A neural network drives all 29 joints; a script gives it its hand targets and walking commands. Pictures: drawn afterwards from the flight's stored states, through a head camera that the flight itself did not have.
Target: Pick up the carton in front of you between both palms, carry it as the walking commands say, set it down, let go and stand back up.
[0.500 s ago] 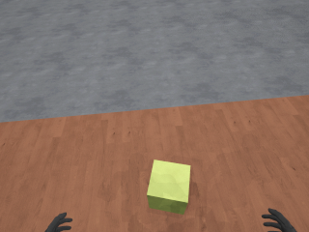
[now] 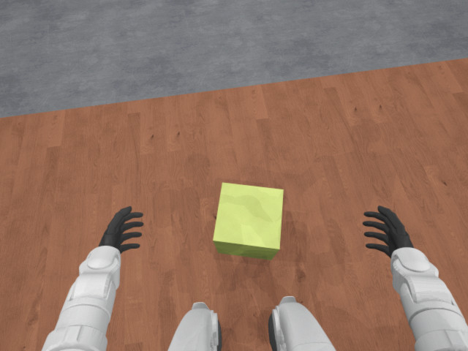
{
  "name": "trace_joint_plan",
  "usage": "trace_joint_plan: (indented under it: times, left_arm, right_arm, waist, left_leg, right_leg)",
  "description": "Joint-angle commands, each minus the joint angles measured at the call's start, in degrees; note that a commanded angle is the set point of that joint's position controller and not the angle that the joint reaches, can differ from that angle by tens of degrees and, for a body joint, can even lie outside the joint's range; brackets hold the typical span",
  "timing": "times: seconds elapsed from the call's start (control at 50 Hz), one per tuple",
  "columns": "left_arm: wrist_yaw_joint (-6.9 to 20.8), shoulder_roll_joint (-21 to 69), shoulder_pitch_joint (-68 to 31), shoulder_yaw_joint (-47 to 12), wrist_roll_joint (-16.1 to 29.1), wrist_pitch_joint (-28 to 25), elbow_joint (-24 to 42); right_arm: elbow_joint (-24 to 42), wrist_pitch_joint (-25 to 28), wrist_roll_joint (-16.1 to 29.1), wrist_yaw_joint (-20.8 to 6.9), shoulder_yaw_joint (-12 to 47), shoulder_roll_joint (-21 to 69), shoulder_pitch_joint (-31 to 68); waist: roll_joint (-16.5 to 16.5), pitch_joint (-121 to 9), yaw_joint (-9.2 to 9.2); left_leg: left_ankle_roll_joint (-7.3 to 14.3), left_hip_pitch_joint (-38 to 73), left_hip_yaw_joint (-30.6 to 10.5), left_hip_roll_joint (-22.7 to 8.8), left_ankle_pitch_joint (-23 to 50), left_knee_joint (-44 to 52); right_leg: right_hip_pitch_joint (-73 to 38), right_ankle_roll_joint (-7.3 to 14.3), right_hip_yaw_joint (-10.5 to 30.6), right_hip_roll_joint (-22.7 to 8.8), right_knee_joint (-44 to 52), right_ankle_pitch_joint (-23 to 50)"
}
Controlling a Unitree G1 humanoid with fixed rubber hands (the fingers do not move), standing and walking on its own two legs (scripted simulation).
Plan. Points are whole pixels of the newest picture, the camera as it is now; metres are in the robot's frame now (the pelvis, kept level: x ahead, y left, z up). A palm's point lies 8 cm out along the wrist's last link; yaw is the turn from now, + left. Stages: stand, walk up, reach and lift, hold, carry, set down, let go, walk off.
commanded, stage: reach and lift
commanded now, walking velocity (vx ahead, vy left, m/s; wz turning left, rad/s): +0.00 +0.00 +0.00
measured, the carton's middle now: (248, 223) +0.46 -0.04 -0.59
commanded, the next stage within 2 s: none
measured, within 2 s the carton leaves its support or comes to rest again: neither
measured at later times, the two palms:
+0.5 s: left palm (164, 169) +0.48 +0.16 -0.14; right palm (345, 187) +0.41 -0.23 -0.14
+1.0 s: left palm (186, 195) +0.49 +0.15 -0.33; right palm (320, 208) +0.42 -0.23 -0.32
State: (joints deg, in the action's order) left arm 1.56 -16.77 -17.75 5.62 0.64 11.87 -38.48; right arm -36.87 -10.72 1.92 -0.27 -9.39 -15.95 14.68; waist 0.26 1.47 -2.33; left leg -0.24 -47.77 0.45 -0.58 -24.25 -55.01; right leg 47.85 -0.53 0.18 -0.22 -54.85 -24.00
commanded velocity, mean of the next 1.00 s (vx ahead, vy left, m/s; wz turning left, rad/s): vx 0.00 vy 0.00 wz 0.00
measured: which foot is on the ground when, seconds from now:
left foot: down 0.00-1.00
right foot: down 0.00-1.00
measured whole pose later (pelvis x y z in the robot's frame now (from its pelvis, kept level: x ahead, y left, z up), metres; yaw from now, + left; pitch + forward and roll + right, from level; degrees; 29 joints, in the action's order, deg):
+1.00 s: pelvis -0.05 +0.01 -0.17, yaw -2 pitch +54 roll -3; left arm -3.0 -17.5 -73.3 12.3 -3.3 6.5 -58.6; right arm -51.1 -3.6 0.3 3.8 -25.2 -10.0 64.3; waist 1.4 -3.4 -5.4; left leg 0.0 -115.6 -1.8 0.5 -28.1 -90.1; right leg 114.5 -1.8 -0.3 0.0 -88.5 -27.5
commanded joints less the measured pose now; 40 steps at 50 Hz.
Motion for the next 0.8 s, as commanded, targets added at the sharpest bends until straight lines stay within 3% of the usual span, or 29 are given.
trace_joint_plan:
  times: [0.0, 0.1, 0.24, 0.36, 0.48, 0.56, 0.64, 0.72, 0.78]
  left_arm:
    - [-0.5, -6.9, -11.7, 1.9, 0.6, -1.0, 2.8]
    - [-0.7, -8.8, -26.9, 2.8, 1.0, 0.2, 0.2]
    - [0.1, -11.3, -51.0, 3.5, 1.4, 3.0, -7.8]
    - [0.8, -12.3, -66.4, 5.0, -0.1, 3.1, -16.4]
    - [0.8, -12.8, -76.8, 7.1, -3.0, 1.1, -19.8]
    - [0.2, -11.7, -76.4, 8.2, -5.2, -0.3, -17.6]
    - [-0.2, -7.7, -73.5, 9.2, -6.5, -2.4, -15.5]
    - [-1.0, -3.7, -69.2, 10.8, -8.2, -4.3, -15.4]
    - [-1.8, -2.1, -65.8, 11.6, -9.3, -5.1, -16.5]
  right_arm:
    - [3.5, 1.0, 1.2, 1.1, -2.5, -6.8, 9.7]
    - [3.2, -0.1, 2.0, 2.4, -4.4, -6.8, 22.6]
    - [-0.9, -3.4, 2.9, 4.4, -6.0, -5.2, 44.2]
    - [-5.9, -3.8, 0.8, 5.7, -10.0, -3.8, 57.3]
    - [-6.1, -1.9, -1.6, 6.2, -14.3, -2.2, 65.5]
    - [-3.4, 0.0, -3.0, 5.6, -16.0, -1.7, 63.5]
    - [-2.8, 2.9, -4.2, 4.0, -17.5, 0.8, 59.4]
    - [-5.0, 5.6, -5.7, 2.6, -19.4, 2.7, 56.3]
    - [-7.4, 6.8, -6.7, 2.3, -20.2, 3.2, 54.5]
  waist:
    - [0.8, -31.3, -0.72]
    - [1.1, -38.2, -1.61]
    - [2.2, -42.5, -3.14]
    - [3.2, -46.7, -4.89]
    - [4.5, -54.1, -6.05]
    - [6.1, -64.4, -6.52]
    - [7.3, -64.3, -6.62]
    - [7.8, -60.5, -6.18]
    - [7.3, -57.7, -5.31]
  left_leg:
    - [-1.3, 12.4, -2.0, 2.6, 32.4, -0.7]
    - [-1.0, 7.1, -1.5, 2.8, 23.9, -1.3]
    - [-0.6, -2.3, 0.0, 3.1, 6.1, -0.4]
    - [-0.7, -7.1, 0.1, 3.6, 3.0, -2.3]
    - [-0.6, -8.4, -0.3, 4.6, 7.5, -4.6]
    - [-0.6, -2.1, -0.5, 5.2, 20.4, -6.1]
    - [-0.3, -0.8, -2.1, 5.0, 32.8, -8.9]
    - [-0.3, -6.8, -3.6, 4.1, 38.6, -14.0]
    - [-0.5, -15.2, -3.6, 3.9, 36.7, -18.8]
  right_leg:
    - [-4.5, -2.0, 0.0, 2.6, 1.0, 32.2]
    - [0.6, -2.4, -1.0, 2.4, 0.5, 25.3]
    - [5.9, -2.8, -2.6, 1.8, 0.8, 8.5]
    - [10.6, -2.6, -3.9, 2.6, -0.9, 4.7]
    - [12.4, -2.9, -4.3, 3.2, -3.1, 9.9]
    - [11.5, -3.2, -5.0, 3.9, -4.3, 21.5]
    - [18.9, -3.1, -4.8, 4.0, -5.9, 29.7]
    - [29.9, -3.3, -4.2, 3.9, -9.9, 31.6]
    - [36.2, -3.6, -3.7, 3.8, -14.8, 30.0]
